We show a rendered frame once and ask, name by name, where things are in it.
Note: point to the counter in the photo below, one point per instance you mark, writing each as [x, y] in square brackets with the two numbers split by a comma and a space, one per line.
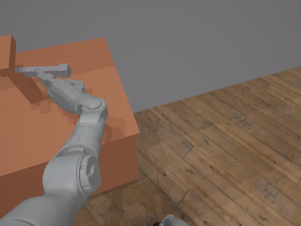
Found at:
[33, 128]

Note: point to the robot left hand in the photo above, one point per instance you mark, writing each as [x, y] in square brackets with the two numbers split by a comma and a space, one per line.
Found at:
[64, 92]

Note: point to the right robot shin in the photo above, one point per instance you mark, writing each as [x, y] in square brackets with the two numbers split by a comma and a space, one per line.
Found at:
[169, 216]

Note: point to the left robot upper arm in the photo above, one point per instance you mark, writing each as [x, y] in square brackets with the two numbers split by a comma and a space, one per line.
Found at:
[68, 181]

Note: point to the robot left forearm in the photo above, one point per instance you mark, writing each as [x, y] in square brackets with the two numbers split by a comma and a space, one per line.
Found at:
[88, 132]

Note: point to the tap lever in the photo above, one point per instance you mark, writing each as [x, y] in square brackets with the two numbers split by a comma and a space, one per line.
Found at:
[63, 70]

